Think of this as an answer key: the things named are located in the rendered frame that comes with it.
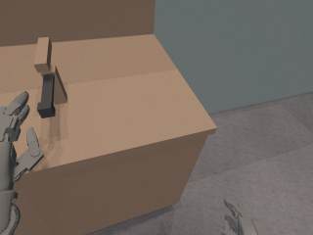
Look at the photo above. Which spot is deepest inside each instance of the tap lever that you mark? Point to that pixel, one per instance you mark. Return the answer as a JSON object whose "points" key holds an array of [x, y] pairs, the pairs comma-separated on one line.
{"points": [[46, 107]]}

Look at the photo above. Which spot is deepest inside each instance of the robot left forearm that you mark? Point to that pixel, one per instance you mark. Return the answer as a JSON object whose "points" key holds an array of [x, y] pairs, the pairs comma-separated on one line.
{"points": [[10, 214]]}

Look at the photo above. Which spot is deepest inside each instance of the robot right hand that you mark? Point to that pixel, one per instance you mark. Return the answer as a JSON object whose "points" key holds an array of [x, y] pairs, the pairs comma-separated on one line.
{"points": [[244, 225]]}

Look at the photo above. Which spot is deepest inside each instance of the robot left hand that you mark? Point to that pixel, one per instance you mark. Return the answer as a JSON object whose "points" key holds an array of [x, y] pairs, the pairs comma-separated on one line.
{"points": [[11, 118]]}

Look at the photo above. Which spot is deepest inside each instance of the counter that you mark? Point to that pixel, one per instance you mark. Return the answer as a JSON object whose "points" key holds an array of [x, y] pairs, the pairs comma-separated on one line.
{"points": [[128, 129]]}

